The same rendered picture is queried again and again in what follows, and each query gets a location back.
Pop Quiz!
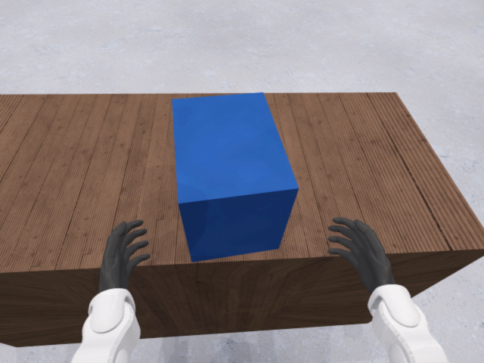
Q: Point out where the left robot forearm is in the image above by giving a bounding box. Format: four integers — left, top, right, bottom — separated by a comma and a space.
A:
70, 288, 141, 363

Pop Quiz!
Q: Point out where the robot left hand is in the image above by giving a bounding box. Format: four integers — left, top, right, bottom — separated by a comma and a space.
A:
98, 220, 150, 293

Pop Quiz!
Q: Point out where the robot right hand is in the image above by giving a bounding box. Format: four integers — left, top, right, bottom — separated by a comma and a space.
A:
328, 217, 396, 294

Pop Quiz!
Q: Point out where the pedestal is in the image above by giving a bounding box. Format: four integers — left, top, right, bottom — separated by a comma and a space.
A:
0, 92, 484, 347

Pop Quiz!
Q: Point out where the right robot forearm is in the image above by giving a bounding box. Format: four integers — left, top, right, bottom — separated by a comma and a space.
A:
368, 284, 449, 363

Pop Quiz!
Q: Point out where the carton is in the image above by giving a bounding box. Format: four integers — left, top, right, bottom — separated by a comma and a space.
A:
172, 92, 299, 262

